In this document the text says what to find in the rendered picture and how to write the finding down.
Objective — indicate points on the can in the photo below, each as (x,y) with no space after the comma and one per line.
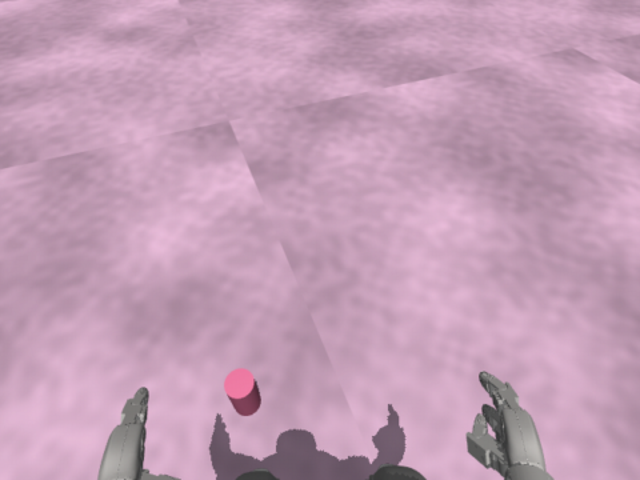
(242,391)

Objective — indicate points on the right robot arm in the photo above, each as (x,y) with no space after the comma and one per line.
(526,472)

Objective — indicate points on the right robot hand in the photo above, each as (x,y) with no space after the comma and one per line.
(517,441)

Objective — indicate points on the left robot hand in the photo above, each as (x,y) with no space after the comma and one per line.
(124,453)

